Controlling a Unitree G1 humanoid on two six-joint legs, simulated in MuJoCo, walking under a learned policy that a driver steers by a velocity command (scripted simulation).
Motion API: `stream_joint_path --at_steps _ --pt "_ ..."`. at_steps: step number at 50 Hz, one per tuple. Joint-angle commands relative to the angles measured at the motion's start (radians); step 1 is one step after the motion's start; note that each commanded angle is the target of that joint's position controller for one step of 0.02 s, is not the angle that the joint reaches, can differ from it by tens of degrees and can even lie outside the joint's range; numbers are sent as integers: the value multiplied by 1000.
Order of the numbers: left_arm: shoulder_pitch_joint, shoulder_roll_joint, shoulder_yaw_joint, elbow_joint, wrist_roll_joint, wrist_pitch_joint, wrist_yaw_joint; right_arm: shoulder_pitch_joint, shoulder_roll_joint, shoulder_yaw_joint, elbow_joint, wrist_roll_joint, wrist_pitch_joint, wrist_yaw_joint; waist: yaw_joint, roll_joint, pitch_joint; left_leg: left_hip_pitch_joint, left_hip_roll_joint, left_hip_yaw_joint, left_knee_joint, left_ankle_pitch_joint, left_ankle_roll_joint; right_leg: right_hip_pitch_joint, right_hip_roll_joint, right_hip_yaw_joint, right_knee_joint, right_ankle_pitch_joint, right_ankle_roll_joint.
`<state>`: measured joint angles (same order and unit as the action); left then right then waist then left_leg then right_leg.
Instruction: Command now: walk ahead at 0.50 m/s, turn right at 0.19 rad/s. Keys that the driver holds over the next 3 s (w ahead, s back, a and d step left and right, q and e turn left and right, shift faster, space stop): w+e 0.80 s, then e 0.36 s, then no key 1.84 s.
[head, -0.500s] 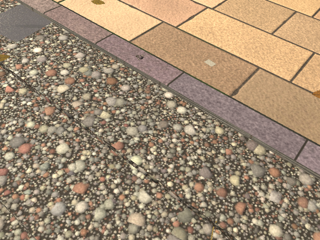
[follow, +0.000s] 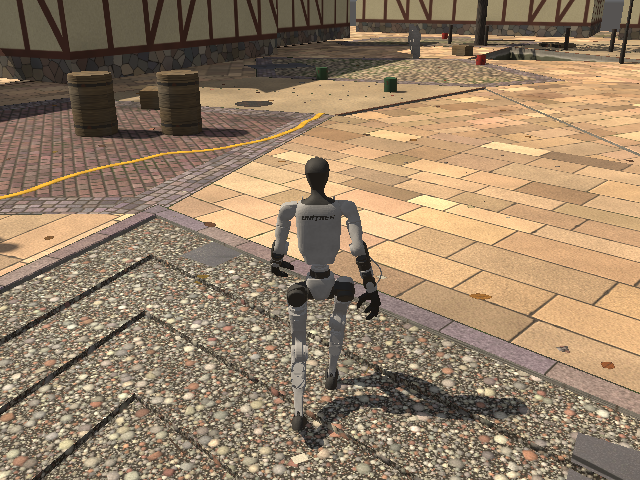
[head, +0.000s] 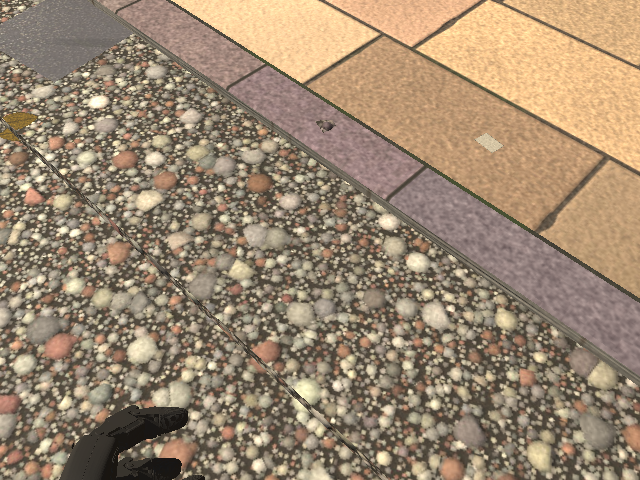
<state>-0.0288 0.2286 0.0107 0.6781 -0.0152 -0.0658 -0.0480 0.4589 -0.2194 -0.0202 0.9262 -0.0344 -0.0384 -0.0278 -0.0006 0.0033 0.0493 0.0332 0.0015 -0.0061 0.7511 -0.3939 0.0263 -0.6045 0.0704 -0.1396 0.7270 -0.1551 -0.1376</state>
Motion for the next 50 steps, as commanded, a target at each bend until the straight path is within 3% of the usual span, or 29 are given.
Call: stream_joint_path --at_steps 1,2,3,4,6,10,13,18,21,23,24,25,26,27,28,29,30,31,34,37,40,42,44,45,46,47,48,49,50 --pt "283 158 64 60 23 6 29 -1 -113 -37 -122 49 -85 52 71 -186 -286 -703 -57 -187 767 -35 0 810 -366 930 -466 -274 -238" --pt "237 121 57 59 6 -9 25 -107 -134 -38 -159 62 -96 50 50 -35 -137 -709 -8 -149 722 26 14 635 -327 776 -493 -259 -196" --pt "207 114 54 66 6 -24 17 -161 -124 -38 -175 53 -102 40 11 53 -72 -685 30 -126 675 71 21 503 -286 672 -514 -145 -171" --pt "188 104 52 71 14 -35 11 -173 -121 -40 -189 41 -98 29 -29 56 -63 -636 66 -124 625 109 24 425 -240 580 -520 -59 -155" --pt "189 105 53 72 11 -39 12 -172 -112 -36 -209 31 -82 21 -60 -6 -46 -621 96 -108 551 134 12 358 -188 492 -549 9 -156" --pt "284 149 61 81 -5 -36 38 -315 -109 -33 -281 3 -61 5 -22 -22 -23 -668 110 -55 312 236 -68 300 -159 412 -573 145 -153" --pt "364 170 69 79 -8 -19 55 -451 -84 -24 -324 15 -65 1 38 -41 -37 -653 65 -46 54 382 -100 343 -134 389 -537 185 -111" --pt "461 169 72 81 -15 15 68 -596 -80 -22 -371 38 -80 26 104 -81 -55 -628 -5 -55 -181 427 -113 493 -171 476 -437 166 -85" --pt "454 171 77 71 -15 39 80 -600 -109 -36 -380 39 -98 47 84 -101 -62 -568 -33 -75 -286 352 -79 573 -195 560 -349 182 -67" --pt "396 180 83 48 -13 46 86 -467 -145 -60 -351 38 -107 44 2 -137 -111 -367 -46 -58 -367 339 -28 550 -167 560 -237 341 -37" --pt "408 137 69 29 -10 40 73 -347 -186 -78 -334 18 -115 38 -39 -77 -237 -34 53 -125 -328 371 47 397 -100 529 -43 358 3" --pt "351 102 53 -14 12 26 69 -126 -269 -108 -310 15 -109 21 -148 42 -384 261 239 -288 -281 449 132 199 -36 421 267 182 55" --pt "487 64 37 -29 -11 13 63 -81 -274 -105 -267 16 -94 26 -68 324 -459 484 459 -671 -338 368 280 -136 49 328 508 -479 97" --pt "467 160 55 -12 -27 16 68 -99 -181 -90 -288 26 -81 22 -89 209 -361 390 455 -690 -367 196 265 -236 -51 312 658 -432 120" --pt "365 191 65 -29 -21 24 66 -131 -119 -74 -288 29 -72 15 -113 128 -220 255 404 -527 -389 181 227 -277 -81 275 716 -343 135" --pt "312 169 65 -45 -11 31 65 -177 -100 -63 -281 27 -64 15 -87 51 -130 102 345 -412 -431 199 189 -250 -116 254 707 -274 139" --pt "279 143 64 -67 -2 34 61 -203 -98 -59 -268 19 -58 16 -61 70 -65 -7 310 -355 -473 208 174 -238 -132 239 723 -248 141" --pt "287 109 60 -76 -12 43 56 -218 -96 -56 -256 13 -58 16 -30 105 -24 -97 292 -299 -513 223 165 -219 -149 233 771 -262 140" --pt "291 60 42 -116 -19 67 51 -251 -100 -57 -228 31 -63 18 24 101 19 -217 289 -167 -566 294 161 -274 -179 236 836 -258 155" --pt "204 66 27 -172 1 64 39 -287 -163 -72 -215 30 -61 9 33 66 22 -293 235 8 -608 342 140 -205 -204 193 538 -118 175" --pt "101 50 17 -192 1 50 20 -225 -230 -91 -191 34 -58 7 -25 68 -17 -209 247 75 -606 468 137 -100 -194 120 323 -63 147" --pt "88 72 27 -201 1 49 12 -216 -261 -97 -182 48 -40 8 -23 66 -24 -110 267 111 -517 788 119 -64 -154 67 201 -94 118" --pt "164 119 55 -186 11 46 6 -203 -282 -100 -176 59 -23 3 25 108 -110 -41 251 155 -309 1211 78 93 -50 -12 81 -102 81" --pt "313 164 83 -146 7 45 7 -210 -270 -94 -180 64 -22 0 105 108 -190 -76 219 179 -122 1247 45 308 8 -24 -44 10 48" --pt "445 262 124 -122 1 52 22 -188 -227 -79 -201 53 -36 0 165 33 -257 -287 161 176 139 921 -16 600 -25 109 -137 232 -1" --pt "381 416 137 -156 23 50 40 -83 -75 -28 -270 -3 -57 18 25 -358 -394 -699 -40 112 580 -222 -93 887 -425 747 -230 546 -249" --pt "395 335 123 -199 40 42 38 -141 -220 -53 -220 13 -73 34 137 -199 -590 -681 -38 -133 749 -216 -75 865 -442 907 -293 479 -299" --pt "339 285 103 -183 41 32 33 -217 -230 -60 -249 51 -67 37 106 -135 -437 -758 1 -116 756 -137 -65 762 -421 752 -295 442 -257" --pt "317 242 97 -161 12 27 33 -244 -202 -48 -263 40 -62 23 73 -45 -303 -784 38 -85 669 -82 -58 637 -352 646 -302 366 -202"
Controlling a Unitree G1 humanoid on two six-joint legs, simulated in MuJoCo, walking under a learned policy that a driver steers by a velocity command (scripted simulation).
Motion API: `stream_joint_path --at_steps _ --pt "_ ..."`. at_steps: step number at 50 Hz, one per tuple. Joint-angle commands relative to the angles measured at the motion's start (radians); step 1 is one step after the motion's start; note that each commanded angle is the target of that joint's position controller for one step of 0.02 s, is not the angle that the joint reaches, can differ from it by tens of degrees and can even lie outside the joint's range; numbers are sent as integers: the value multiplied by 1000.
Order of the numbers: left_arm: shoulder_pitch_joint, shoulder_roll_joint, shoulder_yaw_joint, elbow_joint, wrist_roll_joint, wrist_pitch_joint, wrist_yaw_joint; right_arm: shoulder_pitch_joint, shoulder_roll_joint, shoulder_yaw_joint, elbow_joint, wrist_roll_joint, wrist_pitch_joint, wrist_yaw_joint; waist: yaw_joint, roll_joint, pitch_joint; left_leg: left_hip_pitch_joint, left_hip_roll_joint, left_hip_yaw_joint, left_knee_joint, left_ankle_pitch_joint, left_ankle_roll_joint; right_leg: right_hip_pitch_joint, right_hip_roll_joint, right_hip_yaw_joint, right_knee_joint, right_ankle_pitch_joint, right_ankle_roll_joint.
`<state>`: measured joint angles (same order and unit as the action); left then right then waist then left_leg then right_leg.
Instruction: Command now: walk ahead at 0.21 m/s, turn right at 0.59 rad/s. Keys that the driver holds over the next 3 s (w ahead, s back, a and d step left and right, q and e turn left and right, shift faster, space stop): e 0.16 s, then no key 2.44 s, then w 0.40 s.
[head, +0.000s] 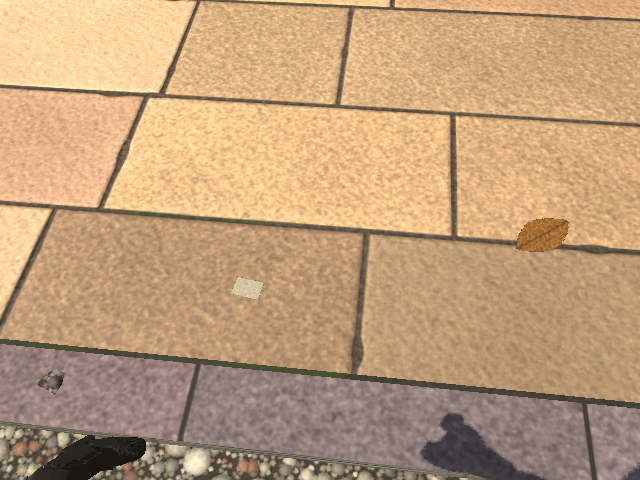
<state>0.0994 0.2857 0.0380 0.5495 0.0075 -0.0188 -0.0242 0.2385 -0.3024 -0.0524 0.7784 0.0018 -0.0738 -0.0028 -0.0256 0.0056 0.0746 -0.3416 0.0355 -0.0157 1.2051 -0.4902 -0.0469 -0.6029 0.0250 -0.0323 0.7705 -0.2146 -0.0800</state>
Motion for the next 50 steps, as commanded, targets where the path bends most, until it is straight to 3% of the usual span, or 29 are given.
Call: stream_joint_path --at_steps 1,3,4,7,10,15,17,18,19,20,21,23,25,27,29,31,32,33,34,35,38,50 --pt "148 159 65 -27 -29 -18 13 -31 -104 -13 -119 -10 -17 -17 63 -30 -250 -399 32 -67 153 50 10 534 -262 473 -356 379 -220" --pt "73 144 59 -39 -11 -13 17 -18 -118 -21 -126 -8 14 -25 -4 -55 -183 -275 39 -55 68 73 11 332 -209 378 -416 410 -202" --pt "49 137 59 -40 -3 -11 22 -15 -86 -11 -126 -13 24 -27 -20 -60 -182 -235 32 -40 -15 69 0 287 -193 335 -418 493 -197" --pt "63 158 69 -26 -2 -4 40 -35 -49 5 -125 -27 35 -31 -14 -54 -236 -184 -7 -28 -163 124 -32 281 -179 295 -392 651 -202" --pt "52 160 71 -22 -14 20 55 -68 -44 12 -131 -17 48 -26 -2 -84 -258 -134 -21 -32 -295 229 -41 269 -162 290 -387 468 -173" --pt "74 131 55 1 -7 40 48 -138 -52 6 -168 -6 53 -16 40 -146 -218 -52 -32 -27 -493 223 -16 293 -174 364 -344 245 -146" --pt "64 97 39 7 -14 41 47 -108 -35 3 -167 -12 40 -9 8 -144 -196 71 -31 -13 -743 352 25 285 -138 370 -284 180 -96" --pt "107 59 27 14 -2 37 47 -103 -71 -4 -179 -31 34 -10 25 -89 -195 154 68 -109 -803 457 64 243 -87 349 -221 48 -37" --pt "189 27 18 18 18 31 46 -120 -145 -16 -200 -49 36 -15 94 139 -198 219 259 -292 -819 711 160 155 38 226 -45 -271 30" --pt "145 72 30 2 9 24 49 -122 -95 -8 -177 -62 35 -12 79 271 -171 135 342 -430 -873 678 300 112 40 156 20 -358 79" --pt "99 134 47 9 3 26 53 -125 -59 0 -184 -53 28 -10 43 210 -160 129 317 -428 -881 637 325 125 4 171 117 -358 108" --pt "79 132 59 30 -6 47 56 -130 -68 -5 -180 -29 28 -12 33 140 -160 162 264 -339 -859 654 290 95 -3 164 226 -347 144" --pt "95 69 43 43 -5 59 51 -161 -65 -5 -175 -17 37 -17 53 112 -160 145 208 -241 -838 691 250 146 -25 137 164 -305 161" --pt "72 6 21 49 -8 54 46 -150 -44 -3 -165 -17 51 -14 34 148 -173 159 150 -162 -810 733 230 222 -23 83 -6 -263 164" --pt "84 9 24 67 -14 50 41 -119 -45 -4 -151 -10 62 -13 31 175 -201 192 139 -149 -776 732 233 302 -13 52 -189 -133 158" --pt "85 30 26 77 -3 48 37 -75 -35 -2 -137 2 58 -9 30 157 -199 155 116 -147 -772 593 181 422 -22 67 -375 79 123" --pt "75 79 33 60 10 49 42 -55 -26 3 -135 -9 48 -4 15 90 -211 95 97 -131 -757 460 130 492 -91 139 -355 212 92" --pt "57 132 47 66 8 53 46 -17 -17 5 -137 -26 34 6 -36 -49 -201 53 25 -61 -753 321 83 484 -128 173 -298 225 38" --pt "57 75 39 76 5 51 40 -60 -7 9 -134 -38 31 6 -8 -98 -188 111 -4 -13 -747 263 40 387 -117 174 -321 46 9" --pt "46 37 27 75 12 47 36 -108 -20 5 -137 -36 32 5 8 -72 -141 116 -6 -10 -738 277 27 344 -101 172 -340 -27 16" --pt "54 43 26 90 12 23 40 -104 -12 1 -130 -25 45 -8 8 -73 -94 120 -1 -15 -728 331 34 309 -89 160 -343 0 40" --pt "97 12 14 146 4 1 45 -54 -5 -12 -53 -16 54 -30 12 -24 -84 152 5 -18 -727 378 13 324 -72 149 -342 52 36"
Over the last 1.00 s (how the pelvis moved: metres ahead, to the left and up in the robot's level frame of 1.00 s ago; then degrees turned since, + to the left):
0.51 -0.13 0.05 -35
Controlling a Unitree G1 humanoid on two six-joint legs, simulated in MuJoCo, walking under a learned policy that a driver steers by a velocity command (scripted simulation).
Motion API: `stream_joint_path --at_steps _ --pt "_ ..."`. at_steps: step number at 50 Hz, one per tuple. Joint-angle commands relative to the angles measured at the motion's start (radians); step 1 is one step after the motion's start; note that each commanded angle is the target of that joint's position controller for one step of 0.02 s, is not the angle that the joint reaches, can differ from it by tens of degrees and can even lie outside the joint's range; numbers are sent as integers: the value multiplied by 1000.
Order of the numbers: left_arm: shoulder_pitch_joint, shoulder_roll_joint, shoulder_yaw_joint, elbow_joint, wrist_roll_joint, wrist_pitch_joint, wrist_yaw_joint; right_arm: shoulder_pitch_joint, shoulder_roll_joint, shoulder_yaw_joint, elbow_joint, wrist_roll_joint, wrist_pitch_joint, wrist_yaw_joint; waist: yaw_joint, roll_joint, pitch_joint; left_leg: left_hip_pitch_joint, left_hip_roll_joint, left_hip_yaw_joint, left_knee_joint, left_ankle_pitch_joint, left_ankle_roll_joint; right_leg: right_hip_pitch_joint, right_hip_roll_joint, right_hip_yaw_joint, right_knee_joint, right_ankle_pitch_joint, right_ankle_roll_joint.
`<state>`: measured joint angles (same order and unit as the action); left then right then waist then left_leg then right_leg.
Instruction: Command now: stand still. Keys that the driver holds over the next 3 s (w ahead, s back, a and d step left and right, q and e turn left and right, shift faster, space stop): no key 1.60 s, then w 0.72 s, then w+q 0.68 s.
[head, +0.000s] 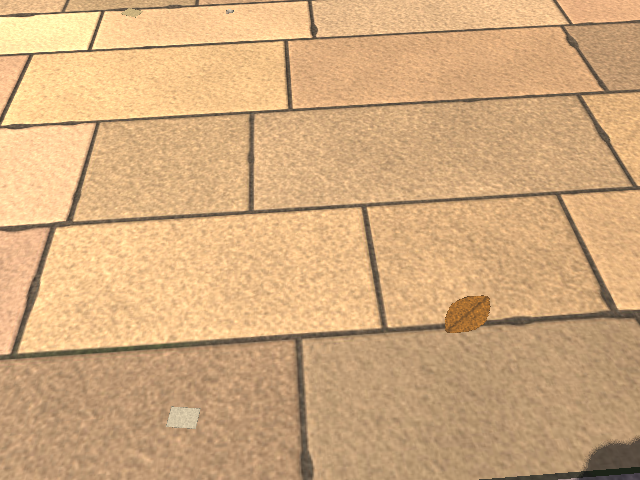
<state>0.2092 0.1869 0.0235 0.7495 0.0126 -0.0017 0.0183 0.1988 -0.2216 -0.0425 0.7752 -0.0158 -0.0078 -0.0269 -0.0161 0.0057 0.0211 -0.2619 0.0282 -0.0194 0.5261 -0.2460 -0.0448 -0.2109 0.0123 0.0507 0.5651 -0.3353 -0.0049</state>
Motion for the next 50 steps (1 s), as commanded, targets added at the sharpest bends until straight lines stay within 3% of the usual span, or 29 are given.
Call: stream_joint_path --at_steps 1,23,36,50 --pt "-11 109 28 -47 -2 -17 2 -11 -87 -23 -42 2 -11 -8 2 -22 -31 74 13 -15 -48 138 10 -65 -58 65 -137 178 -39" --pt "39 108 29 160 -11 -18 14 45 -87 -33 167 11 4 -34 5 -10 1 103 14 -7 -95 169 10 -24 -32 27 -181 232 -33" --pt "70 108 20 253 -13 -12 19 68 -76 -21 265 14 7 -37 8 -7 19 99 9 2 -118 152 14 -18 -24 15 -205 217 -31" --pt "109 99 8 303 -14 -8 20 94 -63 -6 320 16 8 -35 11 -4 34 84 4 6 -127 134 18 -23 -19 5 -214 194 -28"
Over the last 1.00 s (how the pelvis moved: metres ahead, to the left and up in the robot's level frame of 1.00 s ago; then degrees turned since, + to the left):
0.11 0.00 0.03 -11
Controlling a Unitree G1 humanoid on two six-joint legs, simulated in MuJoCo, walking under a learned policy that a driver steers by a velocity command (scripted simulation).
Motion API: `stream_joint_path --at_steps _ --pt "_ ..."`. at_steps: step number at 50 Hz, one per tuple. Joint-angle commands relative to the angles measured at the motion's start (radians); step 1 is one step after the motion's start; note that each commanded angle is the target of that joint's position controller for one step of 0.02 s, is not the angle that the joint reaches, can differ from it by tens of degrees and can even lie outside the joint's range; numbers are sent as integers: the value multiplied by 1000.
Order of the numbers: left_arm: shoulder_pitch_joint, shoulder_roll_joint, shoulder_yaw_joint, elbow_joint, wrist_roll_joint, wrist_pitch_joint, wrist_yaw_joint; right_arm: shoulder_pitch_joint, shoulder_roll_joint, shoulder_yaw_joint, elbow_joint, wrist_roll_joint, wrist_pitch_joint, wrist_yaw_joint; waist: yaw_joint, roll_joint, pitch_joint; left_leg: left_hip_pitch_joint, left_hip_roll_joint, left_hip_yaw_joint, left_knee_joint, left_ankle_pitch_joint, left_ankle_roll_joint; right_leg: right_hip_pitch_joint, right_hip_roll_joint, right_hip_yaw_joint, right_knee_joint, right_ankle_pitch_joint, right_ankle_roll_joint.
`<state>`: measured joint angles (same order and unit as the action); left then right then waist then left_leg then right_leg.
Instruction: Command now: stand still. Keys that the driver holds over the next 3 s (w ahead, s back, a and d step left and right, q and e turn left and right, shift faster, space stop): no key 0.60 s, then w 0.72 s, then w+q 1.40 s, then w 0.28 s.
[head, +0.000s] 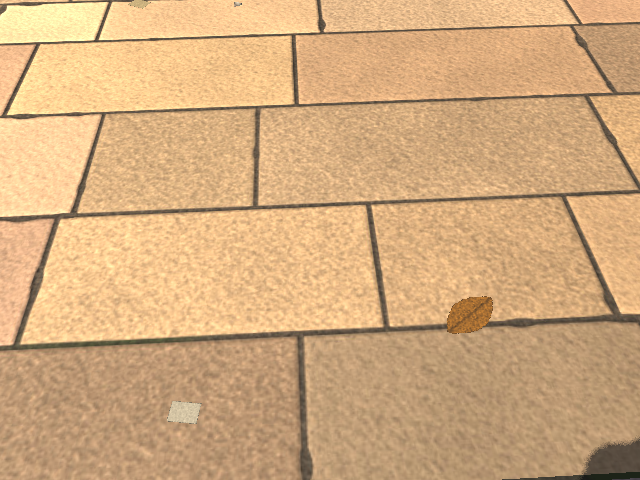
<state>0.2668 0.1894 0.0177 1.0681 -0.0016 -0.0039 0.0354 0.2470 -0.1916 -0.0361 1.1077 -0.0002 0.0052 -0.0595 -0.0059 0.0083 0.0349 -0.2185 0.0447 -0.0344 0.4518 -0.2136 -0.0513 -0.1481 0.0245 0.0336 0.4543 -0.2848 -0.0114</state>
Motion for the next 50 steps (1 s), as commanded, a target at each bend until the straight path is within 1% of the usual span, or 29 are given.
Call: stream_joint_path --at_steps 1,13,30,31,32,33,34,35,36,37,38,39,40,41,42,43,44,45,46,47,48,49,50 --pt "54 96 13 -14 0 -5 3 48 -92 -11 -11 0 -5 -2 0 -6 21 40 -12 21 -53 101 25 -86 -31 21 -104 143 -21" --pt "85 87 5 5 -1 -4 4 71 -85 -1 6 2 -6 0 1 -4 26 31 -16 22 -51 97 30 -91 -29 13 -101 136 -17" --pt "124 76 -2 15 -2 -5 6 97 -77 8 8 3 -6 1 1 -4 32 22 -20 22 -46 95 36 -99 -28 4 -93 129 -11" --pt "144 64 -5 26 -2 -4 7 116 -63 11 19 2 -5 1 2 -8 7 34 -33 36 -45 12 37 -89 -19 -4 -102 31 -13" --pt "150 74 0 28 -7 -1 10 117 -63 10 20 6 -4 -1 4 -17 19 16 -57 59 -19 -118 42 -105 -11 -3 -106 -127 -25" --pt "146 101 8 21 -14 1 14 114 -72 6 17 12 -4 -3 8 -39 45 -28 -80 82 22 -271 53 -132 -19 19 -113 -306 -49" --pt "148 120 14 12 -18 -1 16 100 -76 4 6 12 -9 -2 14 -57 88 -93 -84 83 55 -362 65 -164 -51 67 -138 -443 -76" --pt "167 137 21 9 -22 -7 15 75 -65 7 -10 11 -21 2 27 -89 122 -153 -83 84 104 -367 72 -171 -102 140 -174 -519 -107" --pt "196 163 31 10 -27 -17 12 55 -42 12 -25 11 -37 10 41 -143 133 -204 -86 103 188 -300 71 -145 -175 244 -224 -562 -146" --pt "207 191 43 8 -31 -25 10 47 -26 17 -37 12 -54 21 45 -203 134 -238 -69 102 292 -232 78 -126 -260 356 -271 -577 -192" --pt "199 191 46 1 -31 -30 8 38 -29 16 -46 17 -70 32 42 -202 151 -251 -38 76 355 -224 95 -149 -311 423 -297 -561 -224" --pt "164 183 45 -16 -29 -34 6 48 -27 16 -51 27 -81 42 18 -192 166 -244 -21 66 340 -256 114 -166 -320 423 -296 -529 -227" --pt "111 174 42 -36 -35 -36 2 85 -22 16 -47 34 -91 48 -20 -182 178 -173 -14 68 227 -259 134 -204 -297 370 -265 -476 -200" --pt "53 162 38 -57 -42 -34 -3 170 -25 11 -16 33 -98 50 -70 -150 165 -1 -38 94 66 -196 144 -278 -231 270 -206 -403 -157" --pt "32 154 36 -72 -42 -36 -5 243 -49 -2 18 23 -99 50 -89 -85 142 131 -63 85 3 -112 128 -328 -153 173 -87 -276 -121" --pt "13 108 22 -86 -29 -48 -11 380 -116 -26 45 16 -100 49 -134 99 62 288 82 -142 -105 -149 157 -415 -55 30 231 -110 -69" --pt "19 60 11 -122 -28 -69 -5 511 -244 -53 50 18 -108 62 -151 335 -5 401 302 -584 -280 -277 282 -596 43 -52 529 -204 -32" --pt "33 73 13 -121 -43 -86 -9 449 -192 -32 37 2 -124 64 -97 232 29 334 377 -738 -324 -358 334 -656 -4 53 751 -232 -46" --pt "22 79 12 -124 -53 -98 -22 347 -140 -17 4 8 -132 64 -59 127 110 288 357 -625 -308 -331 317 -730 -57 73 851 -149 -67" --pt "17 83 15 -118 -47 -108 -31 287 -112 -6 -19 8 -133 69 -41 81 114 268 294 -481 -309 -261 283 -736 -94 62 859 -54 -80" --pt "-1 107 26 -120 -37 -116 -35 256 -101 0 -29 5 -128 75 -26 54 116 269 251 -375 -315 -148 253 -739 -118 45 813 21 -85" --pt "-25 133 39 -125 -29 -118 -41 264 -68 12 -29 1 -120 76 -28 60 107 269 206 -274 -318 -11 224 -712 -133 21 772 63 -81" --pt "-27 126 42 -123 -28 -114 -50 296 -47 19 -23 -2 -110 73 -31 78 87 279 176 -202 -314 100 211 -692 -135 -5 754 83 -73"
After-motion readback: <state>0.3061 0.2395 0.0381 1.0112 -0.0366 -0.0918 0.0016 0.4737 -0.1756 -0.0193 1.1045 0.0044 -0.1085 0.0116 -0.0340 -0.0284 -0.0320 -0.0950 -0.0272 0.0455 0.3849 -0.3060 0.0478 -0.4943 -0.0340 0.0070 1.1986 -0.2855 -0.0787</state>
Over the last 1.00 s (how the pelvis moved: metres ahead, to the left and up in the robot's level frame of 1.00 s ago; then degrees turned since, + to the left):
0.00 0.00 0.01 0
